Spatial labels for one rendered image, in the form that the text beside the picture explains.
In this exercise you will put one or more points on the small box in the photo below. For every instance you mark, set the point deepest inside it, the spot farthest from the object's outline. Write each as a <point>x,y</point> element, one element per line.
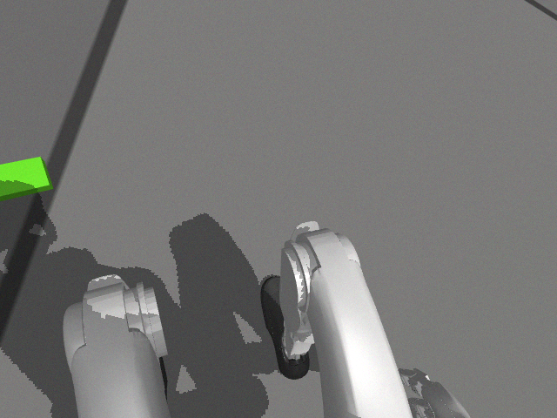
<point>24,177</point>

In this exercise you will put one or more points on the right robot hand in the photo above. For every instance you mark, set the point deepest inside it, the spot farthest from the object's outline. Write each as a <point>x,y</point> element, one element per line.
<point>438,401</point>

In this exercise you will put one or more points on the right robot foot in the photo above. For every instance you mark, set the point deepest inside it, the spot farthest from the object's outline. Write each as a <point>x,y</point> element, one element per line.
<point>274,322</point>

